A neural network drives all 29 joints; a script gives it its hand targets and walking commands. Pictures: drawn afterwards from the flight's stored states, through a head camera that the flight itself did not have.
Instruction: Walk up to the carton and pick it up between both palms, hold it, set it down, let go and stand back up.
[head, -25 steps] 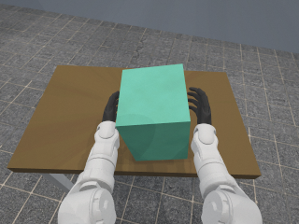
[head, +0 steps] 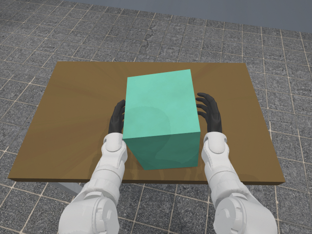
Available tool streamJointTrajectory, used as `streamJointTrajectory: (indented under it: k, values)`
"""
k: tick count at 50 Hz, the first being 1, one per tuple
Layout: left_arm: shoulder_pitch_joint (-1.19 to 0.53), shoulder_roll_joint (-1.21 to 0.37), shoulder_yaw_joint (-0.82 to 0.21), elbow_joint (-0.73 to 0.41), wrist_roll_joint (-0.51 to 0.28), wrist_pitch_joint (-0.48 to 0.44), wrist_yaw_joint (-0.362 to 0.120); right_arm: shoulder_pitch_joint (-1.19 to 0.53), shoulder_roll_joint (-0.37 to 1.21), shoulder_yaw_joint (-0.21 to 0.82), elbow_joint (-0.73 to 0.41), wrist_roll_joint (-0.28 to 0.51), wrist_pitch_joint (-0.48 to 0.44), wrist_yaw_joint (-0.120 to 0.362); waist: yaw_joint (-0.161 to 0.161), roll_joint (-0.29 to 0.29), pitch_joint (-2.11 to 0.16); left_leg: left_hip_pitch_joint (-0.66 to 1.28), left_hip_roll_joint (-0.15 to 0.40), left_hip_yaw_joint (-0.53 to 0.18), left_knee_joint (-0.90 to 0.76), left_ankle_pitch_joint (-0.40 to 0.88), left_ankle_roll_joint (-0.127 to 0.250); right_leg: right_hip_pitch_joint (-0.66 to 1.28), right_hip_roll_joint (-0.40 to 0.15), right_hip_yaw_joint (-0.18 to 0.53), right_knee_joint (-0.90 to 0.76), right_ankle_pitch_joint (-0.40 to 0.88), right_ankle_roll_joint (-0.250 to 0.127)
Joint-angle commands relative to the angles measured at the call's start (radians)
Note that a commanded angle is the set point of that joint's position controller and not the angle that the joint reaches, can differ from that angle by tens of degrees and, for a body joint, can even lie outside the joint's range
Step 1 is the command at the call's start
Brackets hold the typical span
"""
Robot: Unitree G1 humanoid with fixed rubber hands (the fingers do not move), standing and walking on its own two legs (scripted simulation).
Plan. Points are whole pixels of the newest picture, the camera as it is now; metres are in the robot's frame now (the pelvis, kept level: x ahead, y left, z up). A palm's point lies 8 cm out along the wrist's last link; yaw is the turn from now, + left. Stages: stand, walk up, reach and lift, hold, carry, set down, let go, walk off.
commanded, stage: set down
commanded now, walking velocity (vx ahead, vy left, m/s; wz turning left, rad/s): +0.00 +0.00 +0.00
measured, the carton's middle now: (164, 124) +0.42 -0.01 -0.01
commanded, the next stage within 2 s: none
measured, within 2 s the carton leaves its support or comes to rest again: rests again in 1.40 s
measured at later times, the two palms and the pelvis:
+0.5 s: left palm (117, 133) +0.38 +0.12 +0.00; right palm (215, 131) +0.38 -0.13 +0.02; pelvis -0.02 +0.00 +0.00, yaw -1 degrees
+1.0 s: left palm (120, 131) +0.39 +0.11 +0.00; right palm (217, 134) +0.38 -0.14 +0.01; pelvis -0.02 -0.01 +0.00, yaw -1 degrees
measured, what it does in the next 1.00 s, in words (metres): stands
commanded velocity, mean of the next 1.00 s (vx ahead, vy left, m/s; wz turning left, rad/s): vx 0.00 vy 0.00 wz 0.00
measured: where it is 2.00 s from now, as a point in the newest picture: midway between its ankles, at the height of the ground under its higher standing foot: outside the picture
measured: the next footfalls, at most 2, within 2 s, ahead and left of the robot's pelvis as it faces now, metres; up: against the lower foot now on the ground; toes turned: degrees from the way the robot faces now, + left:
none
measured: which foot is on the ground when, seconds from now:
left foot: down 0.00-1.00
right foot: down 0.00-1.00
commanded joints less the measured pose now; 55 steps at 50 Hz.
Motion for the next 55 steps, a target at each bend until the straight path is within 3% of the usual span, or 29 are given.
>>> streamJointTrajectory:
  k: [1,20,34,44,48,55]
  values:
    - [-0.644,-0.549,-0.320,-0.019,0.065,-0.118,-0.103,-0.452,0.636,0.325,0.109,-0.105,-0.012,0.114,-0.016,-0.023,-0.708,0.025,-0.017,0.070,0.009,0.643,-0.056,0.628,0.010,0.017,0.192,0.815,-0.002]
    - [-0.699,-0.444,-0.146,0.076,0.136,-0.155,-0.110,-0.478,0.581,0.138,0.146,-0.202,0.020,0.130,0.005,-0.017,-0.637,0.028,-0.021,0.097,-0.029,0.405,-0.045,0.522,0.018,-0.002,0.139,0.450,-0.013]
    - [-0.661,-0.357,-0.071,0.075,0.171,-0.148,-0.108,-0.472,0.527,0.079,0.136,-0.221,0.019,0.125,0.007,-0.018,-0.627,-0.014,-0.032,0.109,-0.026,0.411,-0.041,0.571,0.008,0.006,0.161,0.513,-0.007]
    - [-0.611,-0.214,-0.024,0.081,0.170,-0.149,-0.091,-0.479,0.386,0.077,0.109,-0.170,0.012,0.105,0.024,-0.026,-0.626,-0.060,-0.037,0.114,-0.018,0.426,-0.039,0.602,0.007,0.026,0.190,0.573,-0.004]
    - [-0.607,-0.047,0.012,0.063,0.142,-0.146,-0.059,-0.503,0.204,0.065,0.078,-0.096,0.017,0.078,0.035,-0.018,-0.681,-0.054,-0.041,0.120,0.005,0.462,-0.045,0.593,0.016,0.041,0.201,0.581,-0.008]
    - [-0.671,0.035,0.006,0.057,0.068,-0.152,-0.039,-0.579,0.124,0.083,0.026,0.013,0.038,0.057,0.034,-0.017,-0.756,-0.079,-0.053,0.121,0.037,0.449,-0.038,0.570,0.019,0.061,0.215,0.544,-0.015]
